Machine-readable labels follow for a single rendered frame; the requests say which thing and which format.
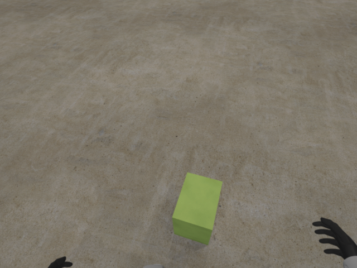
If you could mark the right robot hand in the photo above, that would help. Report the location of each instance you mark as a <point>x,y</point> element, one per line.
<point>346,245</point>

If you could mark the left robot hand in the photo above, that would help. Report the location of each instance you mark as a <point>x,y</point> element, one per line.
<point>59,263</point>

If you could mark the right robot forearm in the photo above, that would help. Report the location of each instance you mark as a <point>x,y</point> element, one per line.
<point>350,262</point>

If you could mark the carton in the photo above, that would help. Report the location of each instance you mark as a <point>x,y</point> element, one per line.
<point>196,207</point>

